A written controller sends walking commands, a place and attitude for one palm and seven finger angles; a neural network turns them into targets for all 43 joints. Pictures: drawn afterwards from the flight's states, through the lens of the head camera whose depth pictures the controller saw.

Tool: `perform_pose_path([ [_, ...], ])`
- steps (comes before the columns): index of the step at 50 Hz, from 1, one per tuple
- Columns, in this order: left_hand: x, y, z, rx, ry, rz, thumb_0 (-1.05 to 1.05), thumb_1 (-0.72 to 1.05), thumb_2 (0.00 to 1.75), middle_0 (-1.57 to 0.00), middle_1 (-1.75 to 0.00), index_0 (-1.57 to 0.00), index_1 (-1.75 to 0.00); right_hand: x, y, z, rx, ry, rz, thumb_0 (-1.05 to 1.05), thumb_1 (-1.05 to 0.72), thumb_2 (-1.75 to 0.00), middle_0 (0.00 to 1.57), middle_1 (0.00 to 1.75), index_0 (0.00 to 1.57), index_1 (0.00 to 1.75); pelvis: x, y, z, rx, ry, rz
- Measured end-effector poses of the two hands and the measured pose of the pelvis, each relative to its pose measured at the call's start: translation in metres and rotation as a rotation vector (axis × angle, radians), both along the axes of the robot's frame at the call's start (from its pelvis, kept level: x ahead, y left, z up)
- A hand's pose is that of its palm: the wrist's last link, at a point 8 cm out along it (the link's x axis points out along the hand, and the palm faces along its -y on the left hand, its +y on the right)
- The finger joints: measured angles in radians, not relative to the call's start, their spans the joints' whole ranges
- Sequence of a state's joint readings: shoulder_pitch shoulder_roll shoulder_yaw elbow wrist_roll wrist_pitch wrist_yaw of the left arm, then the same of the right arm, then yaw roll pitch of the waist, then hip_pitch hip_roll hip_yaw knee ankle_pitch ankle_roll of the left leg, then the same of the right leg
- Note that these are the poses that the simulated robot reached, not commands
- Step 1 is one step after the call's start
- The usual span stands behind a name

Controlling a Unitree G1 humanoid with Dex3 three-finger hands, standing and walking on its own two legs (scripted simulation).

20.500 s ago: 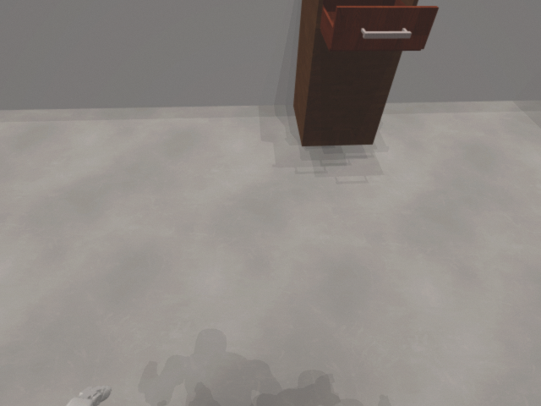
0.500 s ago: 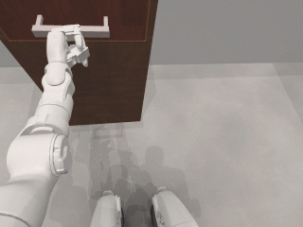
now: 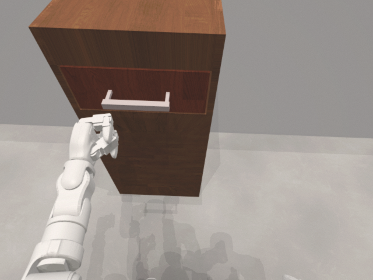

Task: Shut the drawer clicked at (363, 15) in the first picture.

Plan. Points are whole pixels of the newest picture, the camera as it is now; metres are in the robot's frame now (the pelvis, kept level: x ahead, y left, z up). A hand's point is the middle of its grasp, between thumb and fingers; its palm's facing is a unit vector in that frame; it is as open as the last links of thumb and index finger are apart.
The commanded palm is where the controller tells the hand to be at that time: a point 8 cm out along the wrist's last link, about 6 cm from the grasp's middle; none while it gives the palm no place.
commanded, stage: draw the hand back to the body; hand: left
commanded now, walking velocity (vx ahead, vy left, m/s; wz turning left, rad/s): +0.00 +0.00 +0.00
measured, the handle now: (137, 100) +0.57 +0.14 +0.03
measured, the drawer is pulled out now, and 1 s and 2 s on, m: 0.00 0.00 0.00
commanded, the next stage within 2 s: step back with the hand held close in 1.04 s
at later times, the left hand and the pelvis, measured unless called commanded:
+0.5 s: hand (53, 190) +0.25 +0.21 +0.15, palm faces +0.21 -0.95 -0.23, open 3.3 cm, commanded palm +0.21 +0.25 +0.17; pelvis -0.02 +0.01 +0.04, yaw +1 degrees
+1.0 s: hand out of the picture +0.15 +0.25 +0.21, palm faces +0.43 -0.81 -0.38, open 3.2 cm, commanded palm +0.11 +0.29 +0.22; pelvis -0.01 +0.01 +0.05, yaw +2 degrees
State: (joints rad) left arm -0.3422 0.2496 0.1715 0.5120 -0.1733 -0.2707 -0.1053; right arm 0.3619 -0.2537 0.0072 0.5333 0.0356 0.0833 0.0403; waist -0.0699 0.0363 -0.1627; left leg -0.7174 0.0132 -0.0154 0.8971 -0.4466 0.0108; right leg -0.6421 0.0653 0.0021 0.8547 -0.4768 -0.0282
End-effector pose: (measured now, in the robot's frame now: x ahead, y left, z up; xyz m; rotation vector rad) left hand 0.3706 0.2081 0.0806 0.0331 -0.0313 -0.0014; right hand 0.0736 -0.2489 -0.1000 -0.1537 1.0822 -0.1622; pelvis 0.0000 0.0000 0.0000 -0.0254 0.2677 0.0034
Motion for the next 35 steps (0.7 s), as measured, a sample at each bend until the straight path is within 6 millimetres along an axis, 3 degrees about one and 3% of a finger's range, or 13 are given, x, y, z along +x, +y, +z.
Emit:
perform_pose_path([
  [7, -0.048, 0.005, 0.016, 0.006, -0.006, -0.050, 0.01, 0.90, 0.90, -1.40, -1.60, -1.40, -1.60, 0.063, 0.003, 0.029, -0.028, -0.224, 0.080, 0.00, -0.91, -0.90, 0.20, 0.30, 0.20, 0.30, -0.006, 0.001, 0.007, -0.001, -0.083, 0.025],
  [13, -0.088, 0.013, 0.036, 0.103, 0.009, 0.015, 0.01, 0.90, 0.90, -1.40, -1.60, -1.40, -1.60, 0.089, 0.019, 0.053, -0.024, -0.335, 0.097, 0.00, -0.91, -0.90, 0.20, 0.30, 0.20, 0.30, -0.014, 0.002, 0.018, 0.012, -0.160, 0.015],
  [24, -0.147, 0.043, 0.075, 0.201, -0.005, 0.204, 0.01, 0.90, 0.90, -1.40, -1.60, -1.40, -1.60, 0.094, 0.052, 0.068, 0.007, -0.350, 0.149, 0.01, -0.90, -0.90, 0.20, 0.30, 0.20, 0.30, -0.020, 0.007, 0.039, 0.021, -0.270, 0.017],
  [35, -0.204, 0.063, 0.117, 0.297, -0.086, 0.297, 0.01, 0.90, 0.90, -1.41, -1.60, -1.40, -1.60, 0.091, 0.054, 0.069, 0.001, -0.360, 0.172, 0.01, -0.90, -0.90, 0.20, 0.30, 0.20, 0.30, -0.013, 0.011, 0.046, 0.022, -0.321, 0.014],
])
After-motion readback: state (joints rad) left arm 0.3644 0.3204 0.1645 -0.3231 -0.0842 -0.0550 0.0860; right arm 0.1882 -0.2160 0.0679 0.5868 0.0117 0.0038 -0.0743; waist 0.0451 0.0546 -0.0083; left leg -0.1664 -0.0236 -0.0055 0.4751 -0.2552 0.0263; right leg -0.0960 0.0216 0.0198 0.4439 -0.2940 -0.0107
